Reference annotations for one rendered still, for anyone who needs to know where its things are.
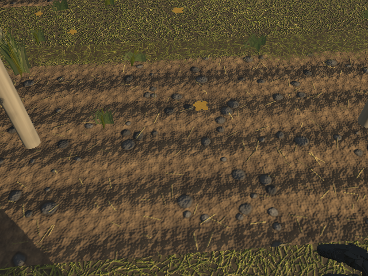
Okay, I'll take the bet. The right robot hand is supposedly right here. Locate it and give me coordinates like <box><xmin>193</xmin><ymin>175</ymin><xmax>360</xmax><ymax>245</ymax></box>
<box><xmin>317</xmin><ymin>243</ymin><xmax>368</xmax><ymax>276</ymax></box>

